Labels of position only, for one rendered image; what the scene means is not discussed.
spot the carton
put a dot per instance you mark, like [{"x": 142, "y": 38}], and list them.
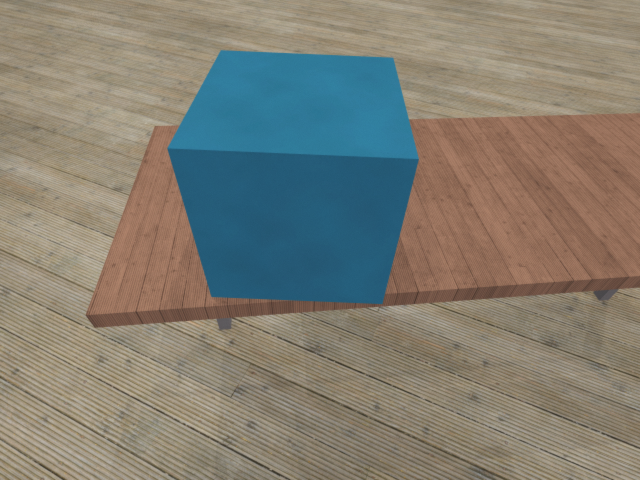
[{"x": 295, "y": 171}]

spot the table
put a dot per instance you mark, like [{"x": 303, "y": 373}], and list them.
[{"x": 499, "y": 207}]

